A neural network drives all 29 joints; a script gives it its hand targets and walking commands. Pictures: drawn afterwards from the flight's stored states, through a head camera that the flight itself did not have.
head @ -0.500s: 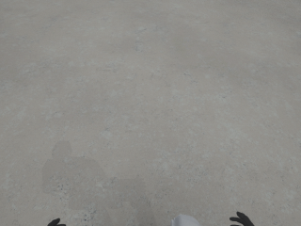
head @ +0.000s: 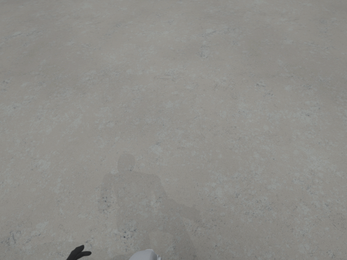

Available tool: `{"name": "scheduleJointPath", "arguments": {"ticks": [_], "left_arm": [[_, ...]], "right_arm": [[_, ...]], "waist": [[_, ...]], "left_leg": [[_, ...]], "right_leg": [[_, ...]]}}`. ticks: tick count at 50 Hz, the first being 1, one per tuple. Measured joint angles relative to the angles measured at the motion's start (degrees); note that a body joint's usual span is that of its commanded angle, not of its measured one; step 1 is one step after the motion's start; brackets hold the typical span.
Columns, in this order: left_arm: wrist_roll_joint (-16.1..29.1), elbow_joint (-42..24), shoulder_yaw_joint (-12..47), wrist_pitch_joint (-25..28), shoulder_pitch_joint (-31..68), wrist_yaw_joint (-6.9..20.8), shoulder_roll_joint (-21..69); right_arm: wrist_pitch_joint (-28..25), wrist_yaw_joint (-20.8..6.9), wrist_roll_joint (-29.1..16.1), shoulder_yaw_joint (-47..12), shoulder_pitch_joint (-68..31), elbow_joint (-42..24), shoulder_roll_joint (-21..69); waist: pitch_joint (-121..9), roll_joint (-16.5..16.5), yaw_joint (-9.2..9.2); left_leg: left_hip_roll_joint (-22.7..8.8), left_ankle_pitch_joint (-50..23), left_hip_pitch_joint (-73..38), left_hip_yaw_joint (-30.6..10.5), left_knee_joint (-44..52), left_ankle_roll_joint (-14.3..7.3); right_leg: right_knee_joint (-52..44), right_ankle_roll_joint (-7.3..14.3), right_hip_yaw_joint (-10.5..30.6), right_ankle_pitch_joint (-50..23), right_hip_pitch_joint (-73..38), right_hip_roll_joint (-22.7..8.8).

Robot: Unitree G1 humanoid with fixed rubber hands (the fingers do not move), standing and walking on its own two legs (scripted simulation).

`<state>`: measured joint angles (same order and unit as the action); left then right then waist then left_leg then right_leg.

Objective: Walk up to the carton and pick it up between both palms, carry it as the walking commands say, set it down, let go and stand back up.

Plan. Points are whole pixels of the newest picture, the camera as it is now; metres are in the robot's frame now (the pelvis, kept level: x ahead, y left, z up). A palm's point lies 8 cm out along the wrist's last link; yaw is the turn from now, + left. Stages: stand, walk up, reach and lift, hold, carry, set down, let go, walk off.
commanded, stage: walk up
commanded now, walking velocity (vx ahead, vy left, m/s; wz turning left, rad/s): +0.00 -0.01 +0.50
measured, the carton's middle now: out of the picture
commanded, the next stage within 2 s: none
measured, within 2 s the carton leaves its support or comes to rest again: neither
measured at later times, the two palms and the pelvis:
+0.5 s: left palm out of the picture -0.05 +0.31 -0.14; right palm (258, 255) +0.14 -0.19 -0.11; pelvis -0.02 +0.04 +0.00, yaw +16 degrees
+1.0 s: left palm out of the picture +0.10 +0.25 -0.11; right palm (285, 217) +0.23 -0.29 -0.14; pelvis +0.09 -0.04 -0.01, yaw +30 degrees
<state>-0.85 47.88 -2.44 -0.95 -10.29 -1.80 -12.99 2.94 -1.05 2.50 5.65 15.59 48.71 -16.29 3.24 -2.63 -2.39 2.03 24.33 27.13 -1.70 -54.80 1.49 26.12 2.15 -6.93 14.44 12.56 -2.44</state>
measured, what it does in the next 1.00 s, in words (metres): walks ahead, turning left: left foot, then right foot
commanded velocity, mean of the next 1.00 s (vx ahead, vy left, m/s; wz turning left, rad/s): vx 0.13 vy -0.08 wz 0.50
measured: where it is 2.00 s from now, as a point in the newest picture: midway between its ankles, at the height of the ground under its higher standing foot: (139, 232)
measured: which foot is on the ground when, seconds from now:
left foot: up 0.00-0.32, down 0.34-0.92, up 0.94-1.00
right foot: down 0.00-0.34, up 0.36-0.90, down 0.92-1.00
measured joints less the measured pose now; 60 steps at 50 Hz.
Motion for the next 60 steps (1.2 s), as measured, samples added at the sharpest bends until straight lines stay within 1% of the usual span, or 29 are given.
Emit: {"name": "scheduleJointPath", "arguments": {"ticks": [3, 7, 10, 14, 16, 17, 18, 19, 20, 22, 25, 27, 29, 35, 38, 41, 44, 45, 46, 47, 48, 49, 51, 54, 57, 60], "left_arm": [[-0.16, 0.35, -0.52, 0.2, -0.89, 0.03, 0.51], [-1.01, 0.05, -1.0, 0.77, -1.98, 0.37, 0.63], [-1.31, 0.05, -1.36, 0.95, -2.97, 0.59, 0.32], [-1.5, 0.98, -2.2, 0.6, -4.43, 0.76, -0.78], [-1.54, 1.81, -2.69, 0.25, -5.44, 0.91, -1.62], [-1.67, 2.15, -2.81, 0.1, -6.26, 1.07, -1.93], [-1.86, 2.55, -2.97, -0.21, -6.49, 1.28, -2.4], [-1.85, 2.85, -3.1, -0.81, -6.32, 1.28, -2.55], [-1.76, 2.97, -3.2, -1.47, -5.93, 1.23, -2.47], [-1.58, 2.99, -3.15, -2.12, -4.78, 1.25, -2.25], [-1.7, 2.85, -2.5, -1.84, -3.4, 2.18, -2.07], [-1.86, 2.93, -2.39, -1.61, -2.36, 2.99, -2.07], [-1.98, 2.87, -2.42, -1.29, -0.79, 3.24, -2.2], [-1.5, 0.79, -2.04, -1.08, 4.57, 3.03, -2.08], [-1.13, -0.87, -1.71, -1.18, 7.16, 2.85, -1.91], [-0.53, -2.59, -1.25, -0.97, 9.17, 2.75, -1.57], [0.17, -3.59, -0.81, -0.36, 9.96, 2.46, -1.12], [0.23, -3.63, -0.64, 0.04, 9.78, 2.21, -1.01], [-0.11, -3.66, -0.45, 0.6, 9.27, 1.91, -1.22], [-0.5, -2.99, -0.32, 1.13, 8.88, 1.55, -0.91], [-0.72, -2.21, -0.17, 1.49, 7.98, 1.46, -0.54], [-0.79, -1.42, -0.13, 1.93, 6.42, 1.49, -0.25], [-0.61, 0.16, -0.42, 2.71, 2.04, 1.3, 0.11], [-0.14, 2.76, -1.18, 3.65, -5.54, 0.6, -0.32], [0.3, 5.32, -1.58, 4.48, -12.84, 0.25, -0.77], [0.39, 7.15, -1.69, 4.72, -19.27, -0.09, -0.52]], "right_arm": [[0.75, -0.89, -0.75, 0.13, -1.12, -0.32, -0.06], [1.6, -0.81, -1.52, -0.82, -4.77, 0.12, 0.35], [1.68, -0.67, -1.79, -1.72, -8.3, 0.31, 0.97], [1.12, -0.56, -1.98, -2.37, -11.5, -0.17, 1.92], [0.45, -0.46, -2.0, -2.67, -12.02, -0.7, 2.32], [-0.12, -0.43, -1.83, -2.82, -11.85, -1.22, 2.27], [-0.73, -0.33, -1.65, -2.88, -11.59, -1.52, 2.67], [-1.2, -0.26, -1.54, -2.95, -10.95, -1.78, 2.92], [-1.53, -0.11, -1.5, -2.86, -10.07, -1.75, 2.98], [-1.65, 0.47, -1.62, -2.62, -8.11, -1.15, 2.99], [-1.91, 0.91, -1.58, -2.3, -5.44, 0.16, 2.96], [-2.43, 1.29, -1.37, -2.18, -3.45, 0.45, 2.99], [-3.25, 1.8, -1.23, -2.36, -1.38, 0.65, 2.95], [-4.38, 2.93, -0.6, -2.46, 3.01, 2.18, 2.53], [-4.26, 3.51, -0.35, -2.24, 4.52, 3.08, 2.11], [-4.02, 3.81, -0.02, -1.88, 5.46, 3.87, 1.31], [-3.71, 3.88, 0.04, -1.56, 5.83, 4.23, 0.2], [-3.63, 3.84, -0.09, -1.6, 6.07, 4.12, -0.2], [-3.68, 3.77, -0.03, -1.78, 6.51, 3.88, -0.45], [-3.64, 3.67, 0.24, -1.83, 6.03, 3.89, -0.9], [-3.47, 3.65, 0.41, -1.71, 5.3, 3.84, -1.1], [-3.37, 3.34, 0.59, -1.49, 4.64, 3.78, -1.15], [-3.24, 1.43, 1.19, -0.97, 3.23, 3.33, -1.4], [-2.83, -1.71, 1.14, -0.66, 0.28, 2.3, -2.07], [-2.14, -3.24, 0.75, -0.72, -3.1, 1.16, -2.34], [-1.27, -4.16, 0.29, -1.21, -6.44, 0.28, -1.89]], "waist": [[0.13, 0.19, 0.53], [0.98, 1.19, 1.6], [1.79, 2.09, 2.65], [1.91, 3.58, 4.16], [1.48, 4.43, 4.4], [0.96, 4.42, 4.26], [1.06, 5.4, 4.17], [1.23, 5.84, 4.16], [1.32, 5.72, 4.13], [1.31, 5.28, 4.06], [0.33, 4.86, 3.47], [-0.51, 4.64, 2.77], [-0.99, 4.51, 1.93], [-0.98, 3.9, -0.84], [-0.57, 3.66, -2.29], [-0.2, 3.21, -3.36], [-0.19, 2.34, -3.87], [-0.37, 2.06, -3.69], [-0.88, 2.38, -3.2], [-0.57, 1.46, -2.76], [-0.21, 0.73, -2.66], [-0.19, 0.44, -2.42], [-0.67, 0.11, -1.42], [-1.07, -0.33, 0.38], [-0.98, -0.62, 2.28], [-0.87, -0.85, 3.92]], "left_leg": [[-1.78, -1.49, 0.18, 2.0, -3.32, 0.97], [-3.27, -0.94, -2.54, 3.64, 0.46, 1.76], [-3.32, -0.28, -5.0, 4.29, 5.62, 1.71], [-2.32, 0.46, -8.48, 5.47, 13.23, 1.13], [-1.45, -2.41, -11.46, 6.25, 20.35, 0.6], [-1.17, -5.64, -13.26, 5.92, 24.98, -0.02], [-0.23, -7.95, -13.05, 5.69, 25.54, -1.45], [0.3, -7.92, -12.42, 5.18, 24.5, -2.73], [0.4, -7.41, -12.18, 4.4, 23.94, -3.66], [0.28, -7.46, -12.79, 2.8, 25.15, -4.42], [0.25, -9.18, -14.31, 0.92, 28.59, -4.53], [0.19, -9.96, -15.55, -0.25, 30.5, -4.47], [0.0, -10.61, -16.65, -1.73, 32.04, -4.32], [-1.1, -10.95, -18.3, -6.03, 34.01, -3.12], [-1.74, -10.66, -18.48, -8.06, 34.35, -2.04], [-2.36, -9.85, -18.29, -9.88, 34.05, -0.59], [-2.98, -7.8, -17.48, -11.64, 32.0, 1.29], [-3.05, -6.52, -16.9, -12.21, 30.31, 2.0], [-2.55, -4.46, -15.52, -12.24, 27.01, 1.89], [-3.03, -0.17, -13.05, -11.22, 20.78, 0.99], [-3.12, 2.5, -10.09, -9.62, 13.37, 0.4], [-2.85, 2.62, -7.19, -7.7, 6.26, 0.08], [-2.62, -2.34, -2.08, -4.04, -4.54, -0.14], [-3.42, -11.76, 3.6, -1.06, -12.96, 0.08], [-4.23, -16.43, 7.57, -0.14, -16.66, 0.68], [-4.97, -19.55, 9.9, 0.4, -16.3, 1.28]], "right_leg": [[-0.85, -0.04, -1.78, -0.21, -1.01, -1.35], [0.43, -0.33, -3.75, 0.55, -0.82, -3.18], [1.96, -0.61, -5.12, 1.11, 0.19, -4.29], [4.57, -1.4, -7.01, 2.04, 2.24, -5.74], [6.91, -2.17, -7.98, 3.05, 3.63, -6.72], [8.96, -2.66, -8.53, 4.02, 4.69, -7.13], [12.43, -3.75, -7.49, 7.03, 6.19, -7.86], [16.97, -4.53, -5.08, 10.94, 7.99, -7.41], [21.89, -5.06, -2.78, 13.34, 9.79, -6.32], [29.26, -5.73, 0.32, 12.84, 12.67, -4.42], [33.07, -6.57, 2.41, 6.7, 14.98, -3.65], [32.84, -6.74, 3.62, 2.63, 15.31, -3.3], [30.79, -6.4, 4.7, 0.48, 15.08, -2.84], [23.55, -6.08, 5.52, 1.85, 14.21, -1.16], [21.51, -6.2, 5.41, 2.81, 14.45, -0.31], [17.31, -6.0, 5.58, 3.07, 13.75, 0.22], [9.94, -4.98, 5.71, 1.89, 10.6, 0.63], [5.76, -4.37, 5.35, 0.65, 8.39, 0.56], [1.43, -3.76, 5.08, -0.75, 6.09, -0.06], [2.04, -3.26, 4.29, -2.01, 6.27, 0.43], [3.88, -2.78, 3.34, -1.11, 6.44, 0.58], [4.63, -2.42, 2.56, 0.17, 5.85, 0.28], [3.43, -2.45, 1.38, 1.69, 3.37, -0.69], [0.56, -2.7, 0.03, 2.05, -0.94, -1.96], [-0.26, -2.69, -0.75, 3.38, -4.2, -3.1], [-0.72, -3.08, -1.34, 4.92, -6.98, -4.19]]}}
